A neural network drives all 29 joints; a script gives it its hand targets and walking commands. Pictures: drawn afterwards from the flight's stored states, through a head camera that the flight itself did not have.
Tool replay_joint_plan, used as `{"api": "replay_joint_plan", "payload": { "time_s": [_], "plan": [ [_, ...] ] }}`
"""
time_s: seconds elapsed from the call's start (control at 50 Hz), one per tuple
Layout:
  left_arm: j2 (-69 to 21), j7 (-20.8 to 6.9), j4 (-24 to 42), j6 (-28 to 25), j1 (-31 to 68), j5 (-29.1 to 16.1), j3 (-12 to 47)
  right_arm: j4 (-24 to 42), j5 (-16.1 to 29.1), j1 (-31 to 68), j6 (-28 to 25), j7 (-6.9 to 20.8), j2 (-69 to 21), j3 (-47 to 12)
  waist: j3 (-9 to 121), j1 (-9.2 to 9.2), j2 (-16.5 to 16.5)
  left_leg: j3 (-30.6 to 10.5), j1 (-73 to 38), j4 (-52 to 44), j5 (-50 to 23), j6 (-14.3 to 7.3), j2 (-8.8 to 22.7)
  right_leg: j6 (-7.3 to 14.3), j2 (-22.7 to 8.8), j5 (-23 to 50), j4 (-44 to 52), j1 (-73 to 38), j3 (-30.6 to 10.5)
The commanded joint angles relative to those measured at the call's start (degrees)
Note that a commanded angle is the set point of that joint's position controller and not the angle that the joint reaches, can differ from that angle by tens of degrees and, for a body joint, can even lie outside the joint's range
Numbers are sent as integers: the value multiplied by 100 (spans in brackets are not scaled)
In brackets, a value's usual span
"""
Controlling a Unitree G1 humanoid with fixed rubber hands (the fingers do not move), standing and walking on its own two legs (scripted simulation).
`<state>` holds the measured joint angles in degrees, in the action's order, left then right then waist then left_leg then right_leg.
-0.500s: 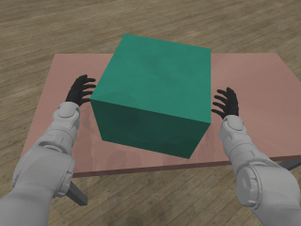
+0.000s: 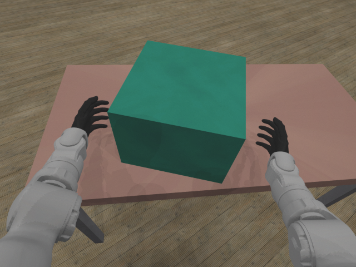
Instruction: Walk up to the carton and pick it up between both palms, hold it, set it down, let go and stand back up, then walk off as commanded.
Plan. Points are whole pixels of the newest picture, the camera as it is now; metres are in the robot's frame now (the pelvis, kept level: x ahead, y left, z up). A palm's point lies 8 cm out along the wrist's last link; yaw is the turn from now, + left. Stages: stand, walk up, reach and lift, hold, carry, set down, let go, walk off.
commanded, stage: set down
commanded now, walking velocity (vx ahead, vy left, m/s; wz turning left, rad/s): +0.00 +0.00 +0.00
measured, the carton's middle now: (183, 109) +0.54 -0.03 +0.01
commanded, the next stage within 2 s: none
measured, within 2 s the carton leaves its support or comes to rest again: neither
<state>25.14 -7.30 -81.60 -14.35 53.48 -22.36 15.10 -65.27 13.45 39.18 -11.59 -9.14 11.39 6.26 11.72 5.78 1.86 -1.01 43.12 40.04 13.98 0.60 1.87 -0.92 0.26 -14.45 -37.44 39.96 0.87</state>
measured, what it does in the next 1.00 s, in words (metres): stands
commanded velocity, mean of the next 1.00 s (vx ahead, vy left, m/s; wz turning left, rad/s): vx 0.00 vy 0.00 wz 0.00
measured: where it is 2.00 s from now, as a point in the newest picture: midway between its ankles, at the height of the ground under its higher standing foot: outside the picture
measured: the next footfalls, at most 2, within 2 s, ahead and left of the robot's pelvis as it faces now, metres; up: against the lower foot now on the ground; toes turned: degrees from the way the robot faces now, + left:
none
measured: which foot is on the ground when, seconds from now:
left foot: down 0.00-1.00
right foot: down 0.00-1.00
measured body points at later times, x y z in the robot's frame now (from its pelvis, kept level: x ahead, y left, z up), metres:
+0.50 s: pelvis -0.01 +0.00 +0.00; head +0.04 +0.04 +0.44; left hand +0.41 +0.25 +0.04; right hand +0.34 -0.24 +0.04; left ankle +0.04 +0.12 -0.71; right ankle +0.03 -0.13 -0.71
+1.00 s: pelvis -0.01 +0.01 +0.01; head +0.04 +0.05 +0.45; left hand +0.38 +0.26 +0.01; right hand +0.29 -0.23 +0.03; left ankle +0.04 +0.12 -0.71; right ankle +0.03 -0.13 -0.71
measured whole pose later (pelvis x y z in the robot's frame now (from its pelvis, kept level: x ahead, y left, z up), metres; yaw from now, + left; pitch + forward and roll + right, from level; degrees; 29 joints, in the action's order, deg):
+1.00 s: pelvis -0.01 +0.01 +0.01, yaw +0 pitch +12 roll -3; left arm 30.0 -8.0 -51.3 -9.1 25.7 -22.4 8.4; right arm -34.2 15.0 12.1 -7.8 -10.8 9.7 2.7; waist 6.8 5.8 1.9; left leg -1.0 36.9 38.8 13.7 -0.2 1.8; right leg -0.9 0.2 -12.8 -33.5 32.5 0.9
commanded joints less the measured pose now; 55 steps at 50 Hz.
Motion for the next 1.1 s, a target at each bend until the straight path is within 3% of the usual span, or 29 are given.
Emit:
{"api": "replay_joint_plan", "payload": {
  "time_s": [0.0,0.12,0.14,0.18,0.24,0.28,0.34,0.36,0.42,0.44,0.46,0.62,0.82,0.86,0.92,0.94,1.04,1.08],
  "plan": [
    [1405,-49,1875,-201,1890,-408,-477,2088,713,1780,-328,-139,1132,-537,3572,460,-696,102,-2354,-203,-1810,99,-444,-53,-37,2098,309,-1637,227],
    [1626,-66,2422,-101,1503,-564,-571,2801,740,1288,-100,-149,1010,-565,3368,357,-619,123,-2421,-334,-1398,6,-394,-18,-69,1523,413,-1685,183],
    [1602,-73,2545,-81,1605,-587,-530,2844,681,1335,-57,-161,1014,-503,3304,418,-627,144,-2370,-322,-1273,4,-405,-14,-67,1387,426,-1607,187],
    [1663,-89,2631,-46,1342,-612,-583,3056,747,1065,27,-164,953,-617,3173,321,-568,154,-2368,-357,-1163,-33,-406,2,-74,1257,447,-1746,154],
    [1736,-98,2683,-17,1542,-732,-542,3155,677,1196,179,-185,947,-477,3108,392,-567,139,-2189,-388,-813,-89,-374,52,-95,854,443,-1660,118],
    [1687,-129,2890,13,946,-699,-641,3298,756,631,187,-193,810,-642,2950,285,-532,148,-2342,-402,-981,-76,-368,45,-107,1042,465,-1870,90],
    [1752,-147,2740,71,1001,-598,-717,3211,705,674,264,-206,807,-593,2685,249,-586,144,-2206,-453,-674,-106,-363,79,-116,689,490,-1793,74],
    [1770,-121,2965,65,1073,-613,-750,3321,712,724,275,-198,818,-520,2802,241,-642,135,-2221,-476,-605,-105,-350,86,-107,594,495,-1799,77],
    [1761,-156,3035,99,540,-508,-881,3416,754,187,239,-229,691,-688,2708,112,-617,141,-2340,-497,-707,-100,-346,99,-112,699,527,-1966,61],
    [1774,-149,2981,123,964,-505,-830,3419,676,626,265,-244,767,-547,2667,192,-683,126,-2189,-518,-512,-103,-338,103,-102,522,531,-1837,65],
    [1740,-158,3019,124,690,-481,-846,3451,703,358,247,-245,683,-628,2615,142,-664,115,-2220,-518,-560,-106,-331,106,-116,592,519,-1899,50],
    [1844,-127,3900,233,-272,-169,-1289,4189,682,-568,79,-316,609,-596,2704,-133,-850,70,-2599,-653,-807,16,-297,109,-66,992,644,-2200,53],
    [1906,12,4741,186,-949,-165,-1366,4779,722,-1316,-46,-211,681,-425,2567,-285,-1235,-194,-3211,-826,-828,212,-162,177,-1,1019,725,-2084,77],
    [1904,-8,4778,186,-1355,-144,-1395,4809,745,-1758,-76,-222,645,-479,2378,-294,-1182,-188,-3342,-840,-899,246,-166,181,0,1099,785,-2179,69],
    [1899,10,4632,159,-1023,-211,-1281,4654,745,-1450,-16,-174,719,-390,2103,-247,-1312,-260,-3217,-936,-594,230,-126,213,5,886,761,-2105,63],
    [1899,13,4818,151,-1389,-184,-1317,4787,766,-1795,-53,-167,689,-450,2033,-333,-1255,-290,-3362,-993,-635,229,-109,216,14,957,785,-2251,53],
    [1928,-37,4678,151,-1466,-218,-1383,4784,732,-1865,-9,-178,661,-503,1800,-360,-1102,-231,-3292,-1010,-646,179,-143,241,0,896,875,-2374,-1],
    [1928,-65,4799,140,-1890,-187,-1442,4918,787,-2230,-54,-192,611,-608,1666,-458,-1095,-191,-3348,-1041,-750,169,-157,248,-7,1006,899,-2563,-33]
  ]
}}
